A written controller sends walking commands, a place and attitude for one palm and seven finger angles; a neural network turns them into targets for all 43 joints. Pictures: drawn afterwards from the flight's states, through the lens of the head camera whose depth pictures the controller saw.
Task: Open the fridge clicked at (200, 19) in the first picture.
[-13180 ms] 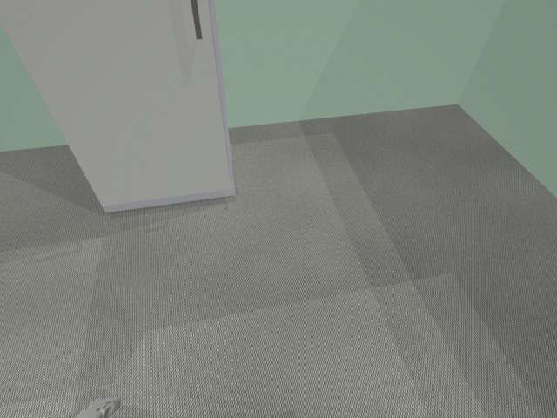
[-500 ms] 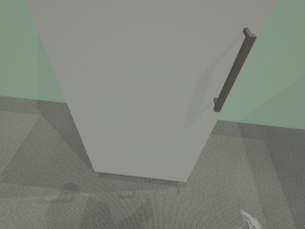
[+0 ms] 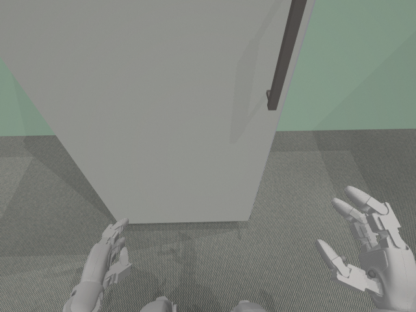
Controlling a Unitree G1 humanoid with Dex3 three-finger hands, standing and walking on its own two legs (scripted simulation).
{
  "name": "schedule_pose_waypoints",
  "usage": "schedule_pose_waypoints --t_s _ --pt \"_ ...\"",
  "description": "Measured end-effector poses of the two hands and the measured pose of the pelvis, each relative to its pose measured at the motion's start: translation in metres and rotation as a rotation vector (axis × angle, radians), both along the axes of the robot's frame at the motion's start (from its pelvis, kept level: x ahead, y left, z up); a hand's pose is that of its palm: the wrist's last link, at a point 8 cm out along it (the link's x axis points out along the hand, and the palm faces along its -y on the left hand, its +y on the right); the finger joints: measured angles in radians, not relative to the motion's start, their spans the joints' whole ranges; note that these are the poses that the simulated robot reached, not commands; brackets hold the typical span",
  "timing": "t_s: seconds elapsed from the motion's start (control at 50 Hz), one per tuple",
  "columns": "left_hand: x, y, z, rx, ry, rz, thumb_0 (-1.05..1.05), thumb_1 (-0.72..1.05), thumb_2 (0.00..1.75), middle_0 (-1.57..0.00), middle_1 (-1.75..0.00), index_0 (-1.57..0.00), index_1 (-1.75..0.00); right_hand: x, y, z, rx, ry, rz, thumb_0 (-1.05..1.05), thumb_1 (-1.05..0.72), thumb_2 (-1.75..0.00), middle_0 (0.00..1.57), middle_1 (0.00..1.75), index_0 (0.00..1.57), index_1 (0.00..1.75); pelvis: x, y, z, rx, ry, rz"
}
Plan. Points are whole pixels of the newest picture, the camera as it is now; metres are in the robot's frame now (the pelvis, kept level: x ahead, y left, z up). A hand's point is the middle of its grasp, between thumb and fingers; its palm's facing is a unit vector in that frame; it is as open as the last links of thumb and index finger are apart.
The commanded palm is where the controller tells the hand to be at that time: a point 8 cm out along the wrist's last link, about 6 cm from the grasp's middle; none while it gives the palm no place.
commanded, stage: raise the hand to about handle height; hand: right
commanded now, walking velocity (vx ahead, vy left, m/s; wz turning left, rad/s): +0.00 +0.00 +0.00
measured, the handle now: (283, 49) +0.53 -0.15 +0.22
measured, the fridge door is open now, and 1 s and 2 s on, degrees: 0 0 0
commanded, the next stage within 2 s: move the hooked fingers beside the handle in 1.48 s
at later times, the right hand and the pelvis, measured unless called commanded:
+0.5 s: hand (363, 202) +0.26 -0.23 +0.13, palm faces +0.00 +1.00 -0.08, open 12.8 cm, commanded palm +0.23 -0.29 +0.16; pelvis +0.02 -0.01 +0.03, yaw +2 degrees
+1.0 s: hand out of the picture +0.31 -0.28 +0.24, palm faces +0.10 +0.99 -0.07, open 14.0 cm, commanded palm +0.27 -0.31 +0.23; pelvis +0.02 +0.00 +0.05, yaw +2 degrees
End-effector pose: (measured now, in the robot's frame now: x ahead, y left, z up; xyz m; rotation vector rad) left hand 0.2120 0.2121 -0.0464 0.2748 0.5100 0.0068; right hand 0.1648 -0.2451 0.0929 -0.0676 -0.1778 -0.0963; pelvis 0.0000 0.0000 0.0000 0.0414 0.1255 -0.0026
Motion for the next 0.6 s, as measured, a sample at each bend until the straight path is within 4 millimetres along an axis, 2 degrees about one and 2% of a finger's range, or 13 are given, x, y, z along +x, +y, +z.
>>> schedule_pose_waypoints --t_s 0.04,0.08,0.12,0.18,0.26,0.32,0.36,0.48,0.52,0.6 --pt "-0.015 -0.012 -0.011 -0.049 0.043 0.024 0.02 0.91 0.90 -0.20 -0.30 -0.20 -0.30 0.026 0.010 0.006 -0.033 0.009 0.128 0.01 -0.33 -0.65 0.23 0.66 0.23 0.66 -0.001 -0.002 0.001 -0.001 0.002 0.007" --pt "-0.032 -0.019 -0.017 -0.095 0.086 0.073 0.02 0.90 0.89 -0.21 -0.30 -0.20 -0.30 0.049 0.014 0.003 -0.043 0.105 0.220 0.01 -0.28 -0.63 0.24 0.69 0.24 0.69 0.001 -0.005 0.006 -0.008 0.000 0.020" --pt "-0.049 -0.021 -0.018 -0.124 0.120 0.132 0.02 0.90 0.89 -0.21 -0.30 -0.20 -0.30 0.063 0.012 -0.002 -0.020 0.222 0.242 0.01 -0.24 -0.61 0.24 0.72 0.24 0.72 0.004 -0.007 0.011 -0.016 -0.005 0.037" --pt "-0.068 -0.015 -0.015 -0.131 0.152 0.207 0.02 0.90 0.89 -0.21 -0.30 -0.20 -0.30 0.067 -0.005 0.001 0.035 0.299 0.150 0.01 -0.17 -0.58 0.25 0.77 0.25 0.77 0.011 -0.010 0.020 -0.025 -0.016 0.058" --pt "-0.079 0.001 -0.009 -0.080 0.174 0.224 0.02 0.90 0.89 -0.21 -0.30 -0.20 -0.30 0.055 -0.032 0.026 0.016 0.210 -0.015 0.01 -0.08 -0.54 0.26 0.83 0.26 0.83 0.018 -0.012 0.025 -0.024 -0.024 0.060" --pt "-0.077 0.012 -0.006 -0.030 0.174 0.193 0.02 0.90 0.89 -0.21 -0.30 -0.20 -0.30 0.047 -0.041 0.042 -0.024 0.133 -0.054 0.01 -0.01 -0.51 0.26 0.87 0.26 0.87 0.019 -0.014 0.027 -0.018 -0.030 0.045" --pt "-0.071 0.019 -0.003 -0.002 0.159 0.178 0.02 0.90 0.90 -0.21 -0.30 -0.20 -0.30 0.048 -0.041 0.044 -0.025 0.118 -0.027 0.00 0.04 -0.49 0.26 0.90 0.26 0.90 0.019 -0.015 0.027 -0.015 -0.037 0.036" --pt "-0.044 0.027 0.018 0.030 0.054 0.184 0.02 0.90 0.90 -0.20 -0.30 -0.20 -0.30 0.070 -0.038 0.041 -0.014 0.192 0.086 0.00 0.18 -0.43 0.28 0.99 0.27 0.99 0.020 -0.014 0.033 -0.016 -0.070 0.032" --pt "-0.034 0.025 0.028 0.022 0.009 0.182 0.02 0.91 0.90 -0.20 -0.30 -0.20 -0.30 0.077 -0.043 0.051 -0.017 0.175 0.079 0.00 0.23 -0.41 0.28 1.02 0.28 1.02 0.022 -0.012 0.036 -0.017 -0.084 0.034" --pt "-0.017 0.016 0.042 -0.005 -0.057 0.150 0.02 0.91 0.90 -0.20 -0.30 -0.20 -0.30 0.086 -0.057 0.085 -0.015 0.070 0.027 0.00 0.32 -0.37 0.29 1.08 0.29 1.08 0.026 -0.009 0.041 -0.017 -0.110 0.035"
